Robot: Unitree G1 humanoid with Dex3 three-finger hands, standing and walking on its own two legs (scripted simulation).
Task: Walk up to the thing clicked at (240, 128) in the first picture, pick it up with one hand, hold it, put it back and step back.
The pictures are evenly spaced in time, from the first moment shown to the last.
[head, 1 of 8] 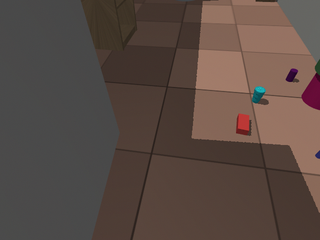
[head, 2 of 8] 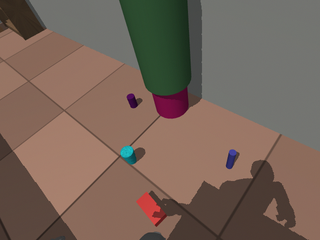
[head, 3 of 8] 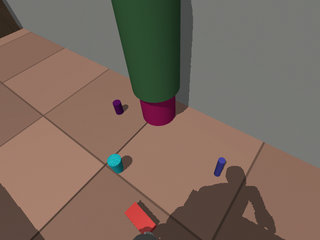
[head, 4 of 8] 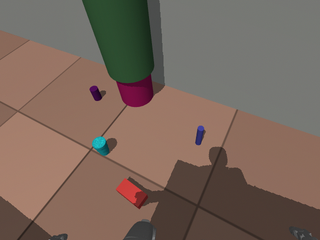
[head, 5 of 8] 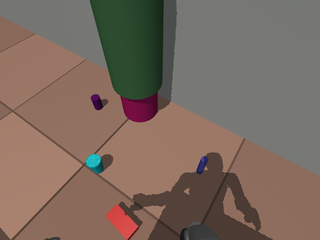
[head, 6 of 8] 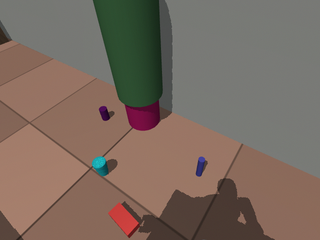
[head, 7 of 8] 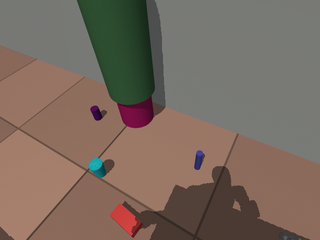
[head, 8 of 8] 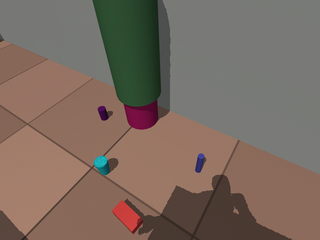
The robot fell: no
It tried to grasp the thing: no
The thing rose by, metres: 0.00
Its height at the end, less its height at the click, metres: +0.00
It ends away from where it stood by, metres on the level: 0.00
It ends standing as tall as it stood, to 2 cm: yes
